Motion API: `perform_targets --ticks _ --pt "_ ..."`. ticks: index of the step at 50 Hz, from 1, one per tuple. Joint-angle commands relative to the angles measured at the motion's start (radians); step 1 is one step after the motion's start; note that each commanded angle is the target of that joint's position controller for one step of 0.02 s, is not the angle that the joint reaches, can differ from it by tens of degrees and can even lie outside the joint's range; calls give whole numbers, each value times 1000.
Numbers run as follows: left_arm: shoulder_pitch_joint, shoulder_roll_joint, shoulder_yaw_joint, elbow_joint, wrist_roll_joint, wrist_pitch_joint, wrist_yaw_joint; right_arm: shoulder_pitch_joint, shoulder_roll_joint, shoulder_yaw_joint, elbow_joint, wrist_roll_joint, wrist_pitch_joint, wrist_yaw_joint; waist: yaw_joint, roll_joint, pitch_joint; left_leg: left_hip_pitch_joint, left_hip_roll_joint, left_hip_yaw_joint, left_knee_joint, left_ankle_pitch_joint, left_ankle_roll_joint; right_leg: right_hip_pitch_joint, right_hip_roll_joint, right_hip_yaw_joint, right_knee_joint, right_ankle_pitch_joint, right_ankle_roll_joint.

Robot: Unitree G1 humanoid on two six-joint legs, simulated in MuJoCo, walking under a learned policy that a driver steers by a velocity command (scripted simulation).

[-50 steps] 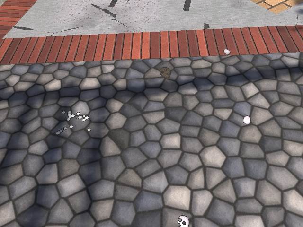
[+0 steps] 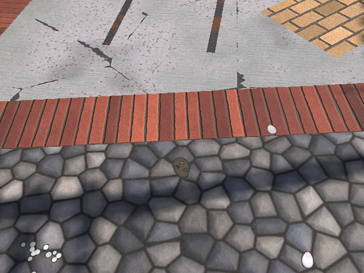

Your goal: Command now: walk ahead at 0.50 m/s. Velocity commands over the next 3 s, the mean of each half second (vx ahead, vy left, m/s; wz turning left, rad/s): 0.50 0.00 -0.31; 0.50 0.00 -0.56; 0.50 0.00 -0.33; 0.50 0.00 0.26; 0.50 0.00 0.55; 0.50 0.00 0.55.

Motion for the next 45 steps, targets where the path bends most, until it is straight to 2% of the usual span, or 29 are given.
perform_targets --ticks 1,5,8,10,13,14,15,16,17,18,19,20,21,22,24,25,28,32,35,37,39,40,41,42,43,44,45 --pt "-33 150 35 -48 -3 -21 13 7 -53 -14 -54 -10 2 -6 -32 -102 -13 -94 45 -26 -102 132 -29 47 -270 214 -214 192 -164" --pt "40 165 37 -14 -17 -6 29 -146 -22 -5 -97 -12 -16 4 17 -93 17 -70 7 1 -366 325 -40 66 -225 159 -216 193 -128" --pt "104 180 42 14 -25 9 36 -244 -20 -1 -125 -4 -29 18 50 -91 37 -56 -28 7 -486 354 -45 120 -242 185 -186 167 -128" --pt "131 180 45 27 -29 20 41 -291 -29 -1 -143 0 -39 30 54 -100 43 -57 -42 -5 -537 328 -37 174 -267 218 -141 178 -125" --pt "124 192 56 30 -29 35 52 -260 -66 -13 -138 1 -53 38 13 -129 20 35 -58 -16 -587 245 -10 218 -297 269 -65 230 -100" --pt "110 197 59 26 -28 39 53 -207 -84 -21 -125 1 -56 35 -20 -142 -7 124 -73 1 -601 211 5 211 -289 271 -10 306 -89" --pt "97 183 54 19 -24 42 53 -87 -119 -41 -90 -1 -59 28 -82 -131 -83 306 -86 21 -627 213 34 176 -238 242 118 392 -64" --pt "83 136 36 -7 -10 41 50 79 -171 -59 -61 -17 -60 18 -155 -89 -233 596 26 -74 -564 217 88 27 -177 206 363 275 -31" --pt "197 27 6 -36 -16 26 47 180 -262 -85 -43 -29 -47 12 -128 152 -394 990 277 -465 -601 64 225 -360 -18 102 734 -137 45" --pt "197 74 13 -34 -34 13 45 177 -183 -63 -46 -20 -41 14 -133 220 -423 986 325 -673 -720 -80 253 -494 -28 191 894 -452 50" --pt "119 161 39 -48 -55 12 45 113 -115 -43 -52 -13 -39 12 -133 130 -257 854 289 -528 -746 -135 204 -559 -83 203 949 -387 44" --pt "67 163 43 -60 -53 16 49 53 -86 -34 -55 -12 -38 10 -111 76 -161 719 252 -396 -772 -82 175 -549 -128 172 935 -303 46" --pt "42 149 46 -66 -43 21 50 3 -56 -27 -49 -13 -38 12 -86 50 -91 599 212 -301 -809 -8 162 -519 -157 162 890 -242 50" --pt "51 130 51 -65 -38 33 50 -31 -38 -22 -45 -21 -42 13 -56 71 -56 514 182 -218 -844 46 150 -468 -185 167 852 -196 53" --pt "61 83 46 -73 -39 58 45 -62 -43 -28 -33 -23 -52 14 -28 72 -26 424 166 -117 -899 125 159 -419 -205 152 825 -155 63" --pt "49 74 46 -87 -37 67 45 -65 -55 -33 -25 -23 -57 13 -22 58 -13 410 170 -79 -917 165 169 -430 -211 151 805 -129 68" --pt "-11 68 44 -125 -28 73 39 -52 -87 -46 -2 -24 -59 5 -27 22 5 431 166 25 -939 250 178 -477 -215 151 673 -1 81" --pt "-138 48 32 -169 -27 60 9 -25 -123 -56 13 -17 -44 -6 -72 -5 30 469 146 153 -940 295 155 -438 -193 79 441 164 69" --pt "-221 54 30 -212 -28 63 -8 22 -150 -65 32 -2 -26 -9 -97 -11 54 563 176 187 -917 313 140 -453 -180 48 351 144 48" --pt "-244 70 36 -237 -26 66 -16 35 -168 -72 41 11 -10 -9 -89 -5 57 634 197 207 -865 403 122 -451 -159 23 318 70 21" --pt "-196 105 54 -244 -23 73 -18 21 -196 -81 36 21 5 -12 -43 25 5 669 196 240 -726 707 99 -343 -99 -31 310 -33 -18" --pt "-96 136 74 -223 -25 76 -16 7 -202 -83 33 26 14 -13 20 25 -55 653 178 263 -572 834 84 -209 -52 -61 286 -48 -46" --pt "75 192 108 -174 -29 80 -5 3 -180 -74 28 25 18 -14 106 -2 -143 553 135 290 -346 815 49 40 -3 -63 235 3 -83" --pt "206 292 140 -147 -37 91 18 36 -106 -46 6 -17 11 -13 128 -182 -225 276 74 296 -8 355 -3 327 -169 211 214 29 -152" --pt "140 363 136 -181 -35 72 12 98 1 -10 -49 -35 -20 -2 6 -347 -335 -104 -137 109 270 -378 -49 556 -369 804 43 -229 -340" --pt "150 263 109 -198 -30 52 0 -30 -103 -29 -58 12 -52 9 89 -188 -342 -209 -104 -48 337 -340 -26 551 -392 850 -62 -292 -314" --pt "113 221 94 -191 -24 36 -3 -88 -126 -35 -81 37 -70 15 76 -159 -204 -271 -63 -34 297 -236 1 452 -367 712 -67 -220 -272"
